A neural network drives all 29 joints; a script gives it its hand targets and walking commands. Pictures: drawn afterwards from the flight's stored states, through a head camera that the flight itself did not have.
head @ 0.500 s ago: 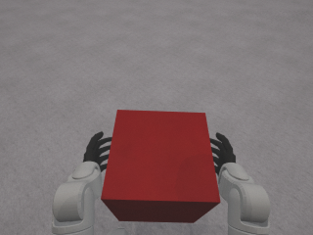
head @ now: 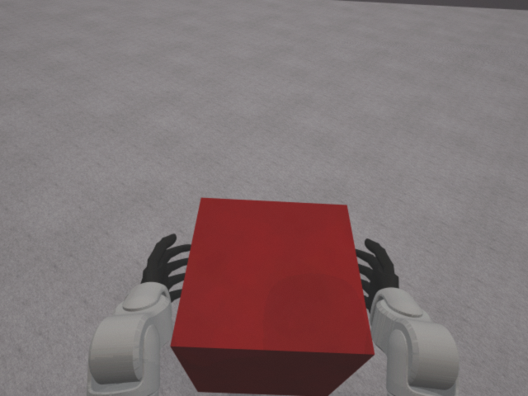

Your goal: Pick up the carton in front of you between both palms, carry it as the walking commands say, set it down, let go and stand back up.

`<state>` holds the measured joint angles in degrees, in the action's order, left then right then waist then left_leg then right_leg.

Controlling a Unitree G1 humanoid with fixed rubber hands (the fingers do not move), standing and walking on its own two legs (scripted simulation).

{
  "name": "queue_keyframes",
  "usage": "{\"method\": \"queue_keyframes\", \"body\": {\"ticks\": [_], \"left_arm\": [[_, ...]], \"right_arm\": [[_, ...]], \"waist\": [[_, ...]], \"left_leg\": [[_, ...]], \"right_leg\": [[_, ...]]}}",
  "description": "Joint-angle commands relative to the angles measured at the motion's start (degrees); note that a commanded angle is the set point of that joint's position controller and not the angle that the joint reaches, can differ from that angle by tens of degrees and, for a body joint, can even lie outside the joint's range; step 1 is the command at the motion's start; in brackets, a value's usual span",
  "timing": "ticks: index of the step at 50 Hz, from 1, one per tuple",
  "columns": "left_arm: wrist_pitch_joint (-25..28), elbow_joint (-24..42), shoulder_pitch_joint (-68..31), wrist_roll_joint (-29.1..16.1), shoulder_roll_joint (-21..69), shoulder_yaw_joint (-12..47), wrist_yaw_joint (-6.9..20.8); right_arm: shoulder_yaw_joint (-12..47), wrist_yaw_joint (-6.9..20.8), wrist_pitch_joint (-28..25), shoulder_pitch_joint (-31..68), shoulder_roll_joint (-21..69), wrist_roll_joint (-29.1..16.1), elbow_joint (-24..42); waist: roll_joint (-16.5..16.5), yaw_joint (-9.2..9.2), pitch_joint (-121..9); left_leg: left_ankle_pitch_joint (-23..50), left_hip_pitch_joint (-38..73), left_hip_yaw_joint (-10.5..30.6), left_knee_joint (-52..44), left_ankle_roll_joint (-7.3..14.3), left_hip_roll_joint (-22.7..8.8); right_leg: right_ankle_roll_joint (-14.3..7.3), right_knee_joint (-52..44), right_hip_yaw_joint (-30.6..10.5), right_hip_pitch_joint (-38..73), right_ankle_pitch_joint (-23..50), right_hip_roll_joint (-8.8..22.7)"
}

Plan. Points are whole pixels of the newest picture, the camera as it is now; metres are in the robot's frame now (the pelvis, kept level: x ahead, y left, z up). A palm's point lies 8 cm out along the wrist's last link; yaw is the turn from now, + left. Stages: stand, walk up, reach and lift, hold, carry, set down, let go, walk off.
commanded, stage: carry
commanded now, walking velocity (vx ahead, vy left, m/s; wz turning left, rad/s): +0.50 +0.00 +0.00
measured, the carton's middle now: (268, 303) +0.25 -0.01 +0.02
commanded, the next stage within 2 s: none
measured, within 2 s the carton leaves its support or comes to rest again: neither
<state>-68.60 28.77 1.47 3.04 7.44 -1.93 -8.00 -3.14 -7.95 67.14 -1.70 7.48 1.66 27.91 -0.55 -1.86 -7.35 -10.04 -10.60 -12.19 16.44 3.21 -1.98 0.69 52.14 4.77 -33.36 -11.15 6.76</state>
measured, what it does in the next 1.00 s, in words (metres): walks ahead: right foot, then left foot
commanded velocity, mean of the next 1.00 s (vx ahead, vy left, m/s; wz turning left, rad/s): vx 0.26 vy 0.00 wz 0.00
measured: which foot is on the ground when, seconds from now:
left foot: down 0.00-0.28, up 0.30-0.70, down 0.72-1.00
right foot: up 0.00-0.22, down 0.24-0.76, up 0.78-1.00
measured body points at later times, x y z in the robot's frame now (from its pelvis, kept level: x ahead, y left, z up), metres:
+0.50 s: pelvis +0.32 -0.06 +0.00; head +0.33 -0.08 +0.45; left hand +0.55 +0.11 +0.08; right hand +0.58 -0.19 +0.07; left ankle +0.33 +0.10 -0.68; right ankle +0.32 -0.13 -0.75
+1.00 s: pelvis +0.57 -0.01 -0.01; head +0.58 +0.01 +0.44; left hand +0.82 +0.14 +0.07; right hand +0.82 -0.16 +0.08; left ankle +0.62 +0.08 -0.75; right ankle +0.58 -0.14 -0.75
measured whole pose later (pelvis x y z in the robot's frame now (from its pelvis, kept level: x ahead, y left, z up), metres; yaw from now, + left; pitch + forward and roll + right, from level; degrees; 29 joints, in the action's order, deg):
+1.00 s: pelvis +0.57 -0.01 -0.01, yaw +0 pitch +3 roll +0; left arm -68.9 32.7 0.3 3.3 7.4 -1.8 -7.7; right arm -2.8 -7.6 66.7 -0.9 7.4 2.0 31.4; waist -2.4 -0.5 -2.4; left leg -7.2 -17.4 -13.2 21.7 3.7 -2.0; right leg 1.7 28.5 5.9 -17.2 -17.9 4.4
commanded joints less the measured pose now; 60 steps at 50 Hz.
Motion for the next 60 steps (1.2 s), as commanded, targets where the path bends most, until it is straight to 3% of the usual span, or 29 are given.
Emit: {"method": "queue_keyframes", "body": {"ticks": [1,9,11,12,13,14,15,16,18,20,25,27,32,34,36,37,38,39,40,41,42,44,47,49,51,52,54,57,60], "left_arm": [[1.79,5.30,-21.43,-13.27,45.92,35.77,6.44],[-0.81,7.38,-21.09,-14.88,38.86,34.76,5.32],[-1.07,6.91,-20.56,-15.17,38.11,34.05,5.37],[-1.07,6.02,-19.59,-15.23,38.00,33.58,5.41],[-1.03,5.62,-18.50,-14.92,38.00,33.03,5.44],[-0.76,5.08,-19.20,-14.85,37.68,32.49,5.64],[-0.45,4.87,-18.05,-15.64,40.19,33.17,6.01],[-0.01,6.53,-19.53,-16.42,42.32,33.75,6.73],[1.40,6.99,-21.74,-16.97,47.52,35.26,8.04],[2.62,7.02,-22.35,-17.01,49.68,36.39,8.97],[3.63,7.36,-19.66,-16.79,46.57,37.00,9.74],[3.40,8.28,-19.17,-16.77,44.49,36.78,9.38],[1.53,8.67,-16.85,-15.31,38.68,34.37,7.15],[0.67,8.99,-16.69,-14.77,37.16,33.59,6.26],[-0.20,9.44,-17.50,-14.85,35.88,33.51,5.67],[-0.63,9.57,-18.24,-14.92,35.01,33.37,5.40],[-1.32,10.45,-19.16,-15.58,35.32,34.33,5.20],[-1.76,10.78,-17.66,-16.08,36.17,35.13,5.40],[-1.63,11.11,-18.75,-16.45,38.70,36.16,5.94],[-1.27,11.29,-21.12,-16.87,41.75,37.22,6.58],[-0.79,11.25,-23.25,-17.27,44.69,38.15,7.18],[0.32,10.20,-23.81,-17.28,48.60,38.96,7.94],[1.45,9.05,-21.23,-15.94,49.10,38.88,8.08],[1.55,9.41,-20.81,-15.39,48.15,38.51,7.95],[0.92,9.88,-21.56,-15.27,45.89,37.62,7.75],[0.48,9.32,-21.79,-15.08,44.35,37.01,7.54],[-0.46,7.04,-22.07,-14.36,41.98,35.35,7.17],[-1.42,3.61,-19.78,-13.90,39.70,33.25,6.79],[-1.63,3.10,-20.67,-14.56,40.31,32.96,6.75]], "right_arm": [[37.19,8.54,-0.39,22.51,44.78,-15.89,6.02],[34.14,5.96,1.78,19.37,38.37,-13.38,5.87],[34.28,5.53,2.15,20.05,38.20,-13.27,6.32],[34.62,5.35,2.32,20.07,38.25,-13.18,6.51],[34.74,5.24,2.46,20.13,37.70,-13.15,6.83],[35.90,5.18,2.71,20.00,38.36,-13.52,8.56],[36.75,5.62,2.61,21.49,39.20,-14.26,9.47],[37.85,6.15,2.10,22.14,42.61,-14.78,8.82],[38.70,7.40,0.80,22.95,47.97,-14.96,7.85],[39.27,7.93,-0.63,21.98,50.82,-14.05,6.57],[39.21,7.33,-2.07,18.99,49.33,-11.85,6.29],[39.10,6.90,-1.80,19.00,47.63,-12.20,7.47],[37.90,5.59,0.44,18.80,41.28,-13.41,9.38],[37.24,5.30,1.37,18.42,39.10,-14.03,9.56],[36.13,5.07,2.06,17.78,37.72,-13.87,9.41],[35.37,5.03,2.49,17.55,36.43,-13.60,9.61],[34.73,5.02,2.82,18.42,35.78,-13.78,8.86],[34.43,5.26,2.71,16.34,37.09,-14.53,7.57],[34.60,5.84,2.33,16.34,39.84,-15.05,8.23],[34.98,6.51,1.85,17.53,43.11,-15.38,8.32],[35.59,7.20,1.34,19.15,46.15,-15.38,8.33],[36.38,8.32,0.45,20.86,49.02,-15.34,8.18],[36.95,9.06,-0.48,19.39,49.06,-15.12,7.98],[37.21,9.21,-0.53,19.99,48.00,-15.19,8.28],[37.04,8.96,-0.09,20.76,46.28,-15.03,7.99],[36.76,8.70,0.40,21.29,44.83,-14.70,7.66],[36.40,8.04,1.70,21.88,42.52,-14.31,6.58],[35.58,6.99,2.92,20.52,40.22,-13.59,4.77],[35.50,6.52,3.21,21.45,41.10,-13.79,4.35]], "waist": [[7.02,1.01,-5.17],[9.64,0.89,0.94],[9.42,1.68,-1.61],[6.98,2.62,-5.04],[1.27,3.66,-9.24],[-14.35,3.72,-15.25],[-18.40,3.23,-13.82],[-14.22,2.98,-13.64],[-4.10,2.63,-12.50],[-5.04,2.35,-12.06],[-7.14,2.48,-7.34],[-6.84,2.57,-5.08],[-8.57,2.84,-0.73],[-9.05,2.74,-1.69],[-5.15,1.51,-5.19],[-0.49,1.20,-8.31],[11.49,0.98,-15.22],[14.23,0.60,-19.15],[12.38,1.07,-17.54],[10.19,1.22,-17.72],[8.78,1.43,-15.30],[8.02,1.76,-14.83],[8.04,1.44,-16.02],[7.26,1.80,-15.28],[5.93,1.74,-12.48],[3.74,1.71,-9.55],[-1.11,1.59,-5.35],[-1.58,1.68,-7.42],[-2.00,1.68,-9.59]], "left_leg": [[-0.85,9.33,11.07,-11.27,4.22,-13.74],[14.84,14.17,4.98,-6.10,2.21,-12.71],[24.78,13.32,1.93,2.52,0.65,-11.73],[27.67,9.27,-0.77,12.75,-1.03,-9.40],[18.20,1.28,-1.38,25.80,-2.55,-7.17],[2.74,-16.79,0.96,44.89,-5.97,-0.51],[-16.51,-25.54,7.05,53.90,-5.54,2.81],[-16.48,-27.24,11.46,58.86,-3.33,-1.25],[-10.27,-26.26,12.48,55.05,-1.72,-5.35],[-5.04,-22.92,11.05,48.41,-2.11,-5.73],[1.58,-26.71,6.80,34.02,-4.43,-5.49],[4.25,-27.29,5.38,27.31,-4.82,-5.07],[10.43,-20.74,0.65,14.30,-4.35,-0.95],[13.53,-13.39,-0.79,10.58,-3.83,0.21],[21.55,2.04,-1.93,3.65,-3.71,1.19],[35.30,11.81,5.11,5.19,-3.80,-6.52],[57.87,26.59,19.69,10.92,3.76,-20.07],[52.20,26.43,26.78,6.25,9.36,-23.20],[43.44,20.81,24.14,2.42,9.01,-22.12],[36.04,18.02,21.21,0.40,7.20,-20.38],[34.68,13.91,16.54,-0.17,4.95,-18.10],[25.95,9.92,11.52,-1.68,2.43,-14.80],[18.89,9.38,9.85,-0.64,3.09,-14.35],[12.75,5.94,7.25,1.06,2.27,-12.75],[3.06,-0.57,6.23,2.06,0.05,-10.71],[0.01,-1.62,5.23,2.81,-1.31,-9.61],[7.71,-0.59,6.05,4.59,-2.74,-8.17],[20.65,1.77,6.16,10.17,-2.92,-8.36],[22.82,1.98,5.69,12.52,-3.25,-7.92]], "right_leg": [[1.14,-9.13,1.30,-4.13,5.10,0.65],[-1.20,-23.42,5.84,0.61,9.02,-1.64],[-2.16,-26.11,9.30,10.58,6.00,-4.63],[-2.39,-27.05,10.63,21.76,3.02,-6.91],[-2.69,-28.47,3.03,32.51,-2.47,-1.20],[-10.72,-34.75,-25.93,46.74,-12.23,15.61],[-13.06,-41.17,-35.65,47.05,-0.72,18.38],[-12.21,-38.56,-27.85,45.30,7.11,17.52],[-9.16,-37.27,-17.10,38.00,12.75,14.27],[-6.65,-40.20,-10.30,33.56,7.77,11.76],[-8.21,-45.25,-3.84,34.00,5.22,9.81],[-8.02,-45.35,-1.51,34.89,7.78,8.62],[-5.17,-39.12,5.71,34.93,32.87,6.58],[-3.33,-33.42,7.43,34.22,33.76,5.91],[-0.18,-21.89,9.91,29.20,31.56,2.78],[1.48,-13.93,8.70,22.87,16.70,1.16],[3.12,-0.62,5.74,12.28,-8.71,-2.71],[2.95,6.43,0.84,8.55,-22.20,-5.67],[1.93,7.94,-2.77,8.81,-23.13,-3.89],[0.88,4.89,-4.28,9.90,-21.57,-2.12],[0.53,-2.57,-4.42,11.71,-20.47,-0.47],[0.74,-12.41,-1.76,16.55,-17.08,-2.23],[0.80,-19.72,0.23,18.63,-12.24,-2.85],[1.00,-27.23,2.08,22.24,-1.66,-2.25],[1.41,-31.06,1.33,26.69,5.05,0.58],[1.25,-31.95,-1.82,24.03,5.66,3.86],[0.78,-29.37,-1.98,20.51,9.79,4.43],[0.24,-27.16,-1.63,21.72,21.22,3.79],[0.10,-25.24,-1.30,23.33,28.89,3.80]]}}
